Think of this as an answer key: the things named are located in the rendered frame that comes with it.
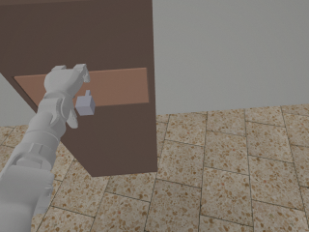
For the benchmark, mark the cabinet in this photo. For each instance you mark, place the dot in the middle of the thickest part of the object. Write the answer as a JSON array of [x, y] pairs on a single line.
[[38, 35]]

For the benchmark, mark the drawer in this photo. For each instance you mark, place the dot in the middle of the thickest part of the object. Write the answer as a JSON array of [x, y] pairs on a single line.
[[108, 87]]

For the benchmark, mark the handle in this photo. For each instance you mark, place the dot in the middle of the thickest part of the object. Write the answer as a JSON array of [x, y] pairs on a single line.
[[85, 105]]

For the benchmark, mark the left robot hand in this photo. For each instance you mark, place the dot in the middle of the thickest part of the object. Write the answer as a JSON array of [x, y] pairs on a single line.
[[68, 81]]

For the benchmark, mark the robot left forearm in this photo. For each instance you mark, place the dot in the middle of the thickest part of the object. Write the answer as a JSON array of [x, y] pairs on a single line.
[[39, 144]]

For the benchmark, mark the robot left upper arm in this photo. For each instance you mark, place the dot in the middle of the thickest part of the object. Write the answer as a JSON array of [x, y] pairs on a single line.
[[24, 193]]

